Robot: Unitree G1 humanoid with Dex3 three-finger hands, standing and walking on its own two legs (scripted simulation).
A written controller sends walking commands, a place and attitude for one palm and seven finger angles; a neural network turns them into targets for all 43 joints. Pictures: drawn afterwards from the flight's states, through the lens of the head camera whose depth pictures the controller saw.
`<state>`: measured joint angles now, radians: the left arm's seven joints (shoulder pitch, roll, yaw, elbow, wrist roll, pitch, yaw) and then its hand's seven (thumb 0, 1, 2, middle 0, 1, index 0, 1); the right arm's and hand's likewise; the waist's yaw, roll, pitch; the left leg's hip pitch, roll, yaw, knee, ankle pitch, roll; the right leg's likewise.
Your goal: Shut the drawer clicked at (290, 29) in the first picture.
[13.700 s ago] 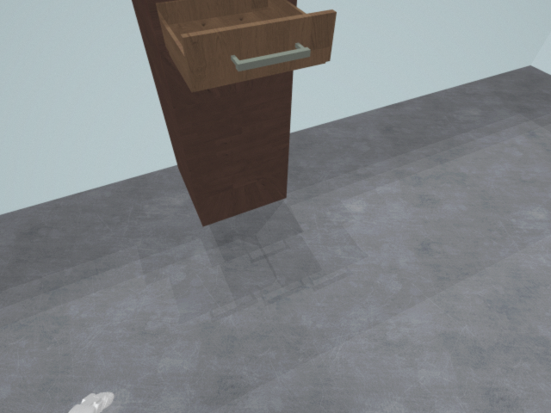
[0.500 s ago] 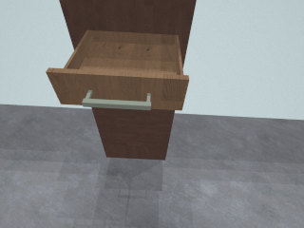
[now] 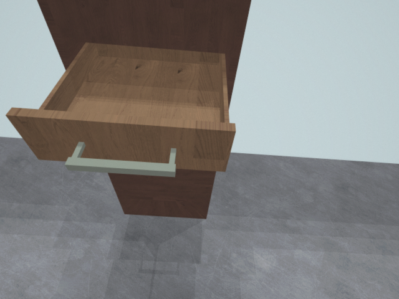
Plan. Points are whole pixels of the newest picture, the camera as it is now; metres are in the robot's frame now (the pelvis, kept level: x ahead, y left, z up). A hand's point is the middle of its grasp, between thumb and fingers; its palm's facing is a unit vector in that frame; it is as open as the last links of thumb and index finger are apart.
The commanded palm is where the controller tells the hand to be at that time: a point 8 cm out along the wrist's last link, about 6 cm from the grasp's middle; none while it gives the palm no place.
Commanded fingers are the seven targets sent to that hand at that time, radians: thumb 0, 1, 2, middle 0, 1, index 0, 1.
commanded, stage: come to a stop and stand still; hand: left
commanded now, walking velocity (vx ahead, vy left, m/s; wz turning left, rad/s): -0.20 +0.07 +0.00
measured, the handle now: (124, 158) +0.33 +0.17 +0.11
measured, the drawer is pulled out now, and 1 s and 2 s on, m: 0.25 0.25 0.25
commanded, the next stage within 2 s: look again from close up in 1.34 s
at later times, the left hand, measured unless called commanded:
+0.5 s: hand out of the picture +0.09 +0.16 -0.16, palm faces +0.00 -0.96 -0.27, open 7.4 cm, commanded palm none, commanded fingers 0.00 0.90 0.90 -0.20 -0.30 -0.20 -0.30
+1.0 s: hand out of the picture +0.06 +0.26 -0.14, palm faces +0.00 -0.93 -0.36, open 7.4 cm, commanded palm none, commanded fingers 0.00 0.90 0.90 -0.20 -0.30 -0.20 -0.30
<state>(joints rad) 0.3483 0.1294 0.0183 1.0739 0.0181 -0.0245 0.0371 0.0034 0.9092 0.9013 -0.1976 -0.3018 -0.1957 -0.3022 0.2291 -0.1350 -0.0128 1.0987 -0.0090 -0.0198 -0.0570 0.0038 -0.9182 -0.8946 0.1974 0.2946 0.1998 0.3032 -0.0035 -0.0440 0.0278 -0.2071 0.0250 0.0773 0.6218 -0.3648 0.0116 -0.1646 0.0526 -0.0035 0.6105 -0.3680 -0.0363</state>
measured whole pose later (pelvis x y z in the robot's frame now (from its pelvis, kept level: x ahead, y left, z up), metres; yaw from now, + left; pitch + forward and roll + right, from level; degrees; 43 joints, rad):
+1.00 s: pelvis -0.02 +0.00 +0.01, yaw +1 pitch -2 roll +0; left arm 0.15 0.35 0.01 1.03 0.01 0.00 0.00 0.01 0.91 0.90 -0.20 -0.30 -0.20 -0.30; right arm 0.17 -0.32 -0.01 1.05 -0.02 0.00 0.01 0.00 -0.91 -0.89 0.20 0.30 0.20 0.30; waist -0.01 0.00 0.04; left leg -0.09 0.00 0.04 0.44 -0.30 0.01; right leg -0.24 -0.06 -0.02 0.42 -0.14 0.04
